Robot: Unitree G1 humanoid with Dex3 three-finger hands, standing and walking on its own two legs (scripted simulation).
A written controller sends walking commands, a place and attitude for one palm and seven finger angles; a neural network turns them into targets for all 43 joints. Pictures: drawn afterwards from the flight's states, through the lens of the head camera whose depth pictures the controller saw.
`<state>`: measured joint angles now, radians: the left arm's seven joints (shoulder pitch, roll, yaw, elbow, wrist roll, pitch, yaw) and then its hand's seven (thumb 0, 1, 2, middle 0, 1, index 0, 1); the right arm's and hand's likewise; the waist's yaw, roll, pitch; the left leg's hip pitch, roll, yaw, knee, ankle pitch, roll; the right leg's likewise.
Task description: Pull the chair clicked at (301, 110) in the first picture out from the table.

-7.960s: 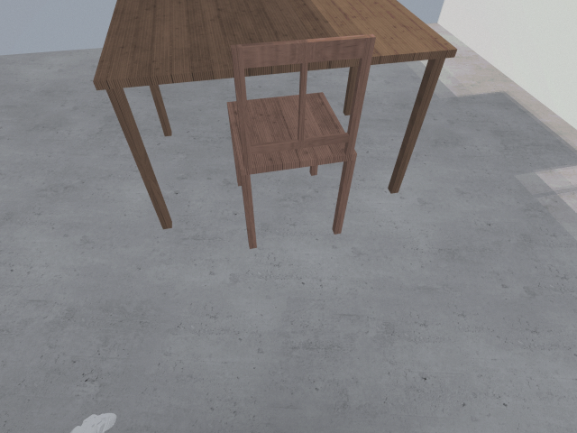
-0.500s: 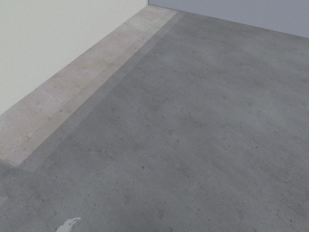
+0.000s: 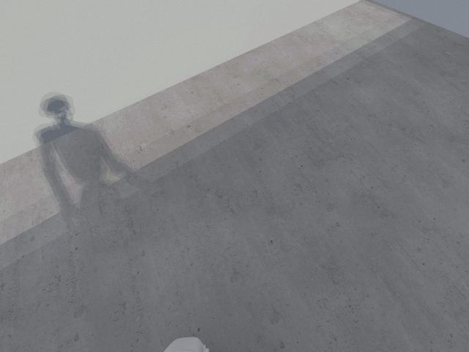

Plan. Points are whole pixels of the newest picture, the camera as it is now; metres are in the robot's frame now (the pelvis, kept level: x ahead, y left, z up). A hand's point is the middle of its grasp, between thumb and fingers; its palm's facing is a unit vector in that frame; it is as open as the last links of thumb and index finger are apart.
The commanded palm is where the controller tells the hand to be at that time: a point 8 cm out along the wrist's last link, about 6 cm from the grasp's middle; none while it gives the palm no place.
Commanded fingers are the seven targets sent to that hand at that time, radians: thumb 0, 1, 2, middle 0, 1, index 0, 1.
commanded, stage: turn to face it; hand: left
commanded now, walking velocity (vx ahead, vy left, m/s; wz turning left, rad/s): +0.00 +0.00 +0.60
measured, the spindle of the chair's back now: out of the picture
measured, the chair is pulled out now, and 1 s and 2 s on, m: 0.00 0.00 0.00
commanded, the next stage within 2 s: none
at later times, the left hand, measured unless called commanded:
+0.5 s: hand out of the picture +0.08 +0.26 -0.15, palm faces +0.29 -0.92 -0.27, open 7.4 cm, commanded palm none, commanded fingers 0.00 0.90 0.90 -0.20 -0.30 -0.20 -0.30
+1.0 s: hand out of the picture -0.09 +0.18 -0.16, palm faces +0.60 -0.75 -0.28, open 7.4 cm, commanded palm none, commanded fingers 0.00 0.90 0.90 -0.20 -0.30 -0.20 -0.30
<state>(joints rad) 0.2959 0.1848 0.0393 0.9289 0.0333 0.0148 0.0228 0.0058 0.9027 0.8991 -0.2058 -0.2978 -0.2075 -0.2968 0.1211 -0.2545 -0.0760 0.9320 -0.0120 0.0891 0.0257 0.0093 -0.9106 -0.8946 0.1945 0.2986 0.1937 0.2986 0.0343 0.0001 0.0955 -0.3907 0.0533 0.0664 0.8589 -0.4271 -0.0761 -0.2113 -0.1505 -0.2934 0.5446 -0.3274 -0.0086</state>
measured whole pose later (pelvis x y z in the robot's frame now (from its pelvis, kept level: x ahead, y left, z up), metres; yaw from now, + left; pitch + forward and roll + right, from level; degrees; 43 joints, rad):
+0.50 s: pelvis +0.01 +0.02 +0.00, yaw +17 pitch +1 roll +0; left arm 0.10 0.24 0.07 0.86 0.01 0.05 0.02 0.01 0.91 0.90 -0.20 -0.30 -0.20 -0.30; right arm 0.22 -0.21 -0.06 0.91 -0.02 0.05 0.01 0.01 -0.90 -0.89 0.20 0.30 0.20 0.30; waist -0.04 0.01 0.06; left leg -0.27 -0.06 -0.12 0.49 -0.23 0.02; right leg -0.41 -0.05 0.00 0.83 -0.42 0.11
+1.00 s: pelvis +0.00 -0.02 +0.00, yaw +36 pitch -1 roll +2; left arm 0.26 0.20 0.04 0.91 0.03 0.02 0.02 0.01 0.90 0.90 -0.21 -0.30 -0.21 -0.30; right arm 0.14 -0.27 -0.08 0.93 -0.01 0.09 0.03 0.01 -0.91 -0.89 0.19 0.30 0.19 0.30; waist 0.02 0.00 0.10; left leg -0.39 0.05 0.06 0.85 -0.42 -0.07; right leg -0.19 -0.16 -0.27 0.55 -0.33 0.00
